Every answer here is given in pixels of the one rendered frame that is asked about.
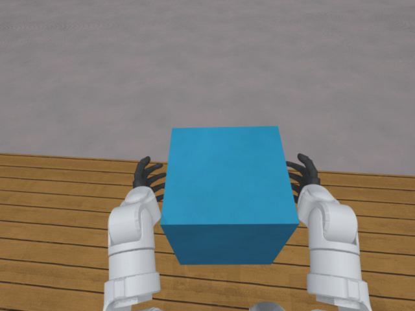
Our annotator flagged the robot left forearm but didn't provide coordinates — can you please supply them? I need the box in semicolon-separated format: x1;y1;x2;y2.
103;186;161;311

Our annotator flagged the robot right forearm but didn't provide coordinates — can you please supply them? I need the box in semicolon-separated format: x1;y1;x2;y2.
297;184;372;311

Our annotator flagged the robot left hand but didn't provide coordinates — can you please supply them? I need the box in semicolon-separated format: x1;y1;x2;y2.
133;156;167;202

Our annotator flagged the carton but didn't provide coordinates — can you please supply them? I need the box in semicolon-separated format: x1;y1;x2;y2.
160;126;300;265

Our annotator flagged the robot right hand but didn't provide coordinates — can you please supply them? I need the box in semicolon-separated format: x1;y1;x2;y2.
286;154;320;203

